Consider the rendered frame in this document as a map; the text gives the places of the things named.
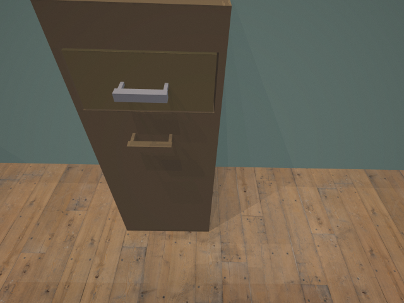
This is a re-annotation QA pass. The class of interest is cabinet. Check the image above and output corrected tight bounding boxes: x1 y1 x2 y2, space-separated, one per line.
30 0 232 232

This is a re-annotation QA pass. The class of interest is drawer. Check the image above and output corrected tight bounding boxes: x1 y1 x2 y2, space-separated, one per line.
61 48 217 112

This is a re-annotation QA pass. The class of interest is handle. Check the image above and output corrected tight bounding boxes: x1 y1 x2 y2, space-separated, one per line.
127 141 172 153
112 82 169 103

